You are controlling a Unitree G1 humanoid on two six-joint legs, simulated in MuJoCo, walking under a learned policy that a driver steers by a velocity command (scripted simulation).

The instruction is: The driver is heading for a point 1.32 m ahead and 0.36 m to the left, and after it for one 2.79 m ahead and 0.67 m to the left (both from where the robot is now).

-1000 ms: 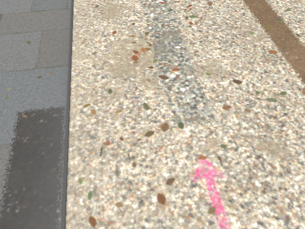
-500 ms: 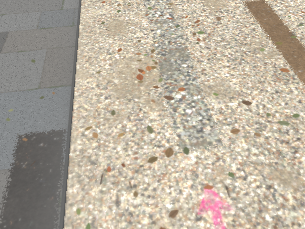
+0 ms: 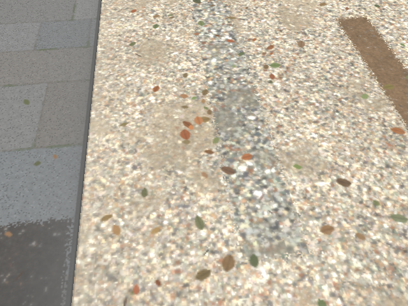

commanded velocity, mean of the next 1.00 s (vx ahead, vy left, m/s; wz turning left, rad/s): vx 0.33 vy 0.00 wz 0.50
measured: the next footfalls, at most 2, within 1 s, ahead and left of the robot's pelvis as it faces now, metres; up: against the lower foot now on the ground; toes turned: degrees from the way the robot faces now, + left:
right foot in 0.24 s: +0.30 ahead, -0.14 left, +0.00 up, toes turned +11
left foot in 0.72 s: +0.24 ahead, +0.11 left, +0.00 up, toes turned +30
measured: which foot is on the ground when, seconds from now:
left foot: down 0.00-0.24, up 0.26-0.70, down 0.72-1.00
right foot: up 0.00-0.22, down 0.24-0.72, up 0.74-1.00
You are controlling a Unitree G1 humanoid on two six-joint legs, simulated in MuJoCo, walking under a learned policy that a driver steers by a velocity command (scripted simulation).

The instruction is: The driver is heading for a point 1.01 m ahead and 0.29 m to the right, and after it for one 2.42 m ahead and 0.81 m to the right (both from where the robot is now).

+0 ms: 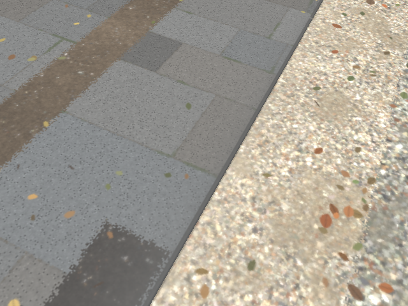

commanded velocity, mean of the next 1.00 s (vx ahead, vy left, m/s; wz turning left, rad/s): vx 0.49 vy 0.00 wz -0.08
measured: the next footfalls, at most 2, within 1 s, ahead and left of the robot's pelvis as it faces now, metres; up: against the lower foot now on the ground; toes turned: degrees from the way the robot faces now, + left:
right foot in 0.22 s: +0.30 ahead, -0.14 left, +0.00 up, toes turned -1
left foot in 0.76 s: +0.59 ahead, +0.11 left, +0.00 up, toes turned -2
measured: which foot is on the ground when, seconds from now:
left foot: down 0.00-0.24, up 0.26-0.74, down 0.76-1.00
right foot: up 0.00-0.20, down 0.22-0.76, up 0.78-1.00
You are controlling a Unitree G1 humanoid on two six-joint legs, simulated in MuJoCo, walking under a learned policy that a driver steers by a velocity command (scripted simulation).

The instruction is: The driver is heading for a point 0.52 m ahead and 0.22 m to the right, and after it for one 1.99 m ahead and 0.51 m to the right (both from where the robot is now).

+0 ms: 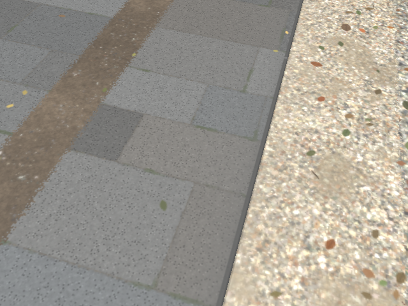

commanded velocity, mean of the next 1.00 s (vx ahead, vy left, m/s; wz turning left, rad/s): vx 0.40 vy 0.00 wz -0.56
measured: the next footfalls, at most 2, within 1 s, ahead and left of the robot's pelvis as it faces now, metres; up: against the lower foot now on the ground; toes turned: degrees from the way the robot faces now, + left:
right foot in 0.32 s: +0.30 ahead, -0.16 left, +0.00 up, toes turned -14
left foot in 0.80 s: +0.61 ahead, -0.09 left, +0.00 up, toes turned -25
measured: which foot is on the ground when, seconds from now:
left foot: down 0.00-0.30, up 0.32-0.78, down 0.80-1.00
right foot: up 0.00-0.30, down 0.32-0.80, up 0.82-1.00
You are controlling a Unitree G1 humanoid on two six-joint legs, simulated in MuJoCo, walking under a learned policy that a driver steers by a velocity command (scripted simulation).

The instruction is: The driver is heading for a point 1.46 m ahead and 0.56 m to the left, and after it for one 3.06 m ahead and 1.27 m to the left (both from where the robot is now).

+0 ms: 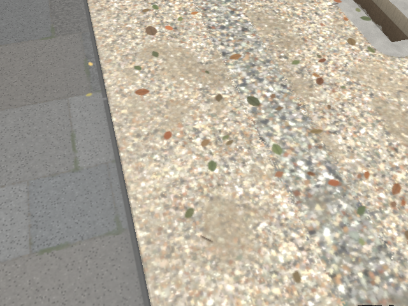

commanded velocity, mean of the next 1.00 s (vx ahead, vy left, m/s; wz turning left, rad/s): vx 0.02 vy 0.00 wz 0.38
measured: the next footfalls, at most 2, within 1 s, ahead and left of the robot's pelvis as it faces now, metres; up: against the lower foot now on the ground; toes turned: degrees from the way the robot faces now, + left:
right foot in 0.16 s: +0.09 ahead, -0.14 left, +0.00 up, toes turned +3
right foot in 0.82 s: +0.15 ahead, -0.13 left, +0.00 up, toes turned +27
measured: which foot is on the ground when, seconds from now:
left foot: down 0.00-0.82, up 0.84-1.00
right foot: up 0.00-0.14, down 0.16-0.40, up 0.42-0.80, down 0.82-1.00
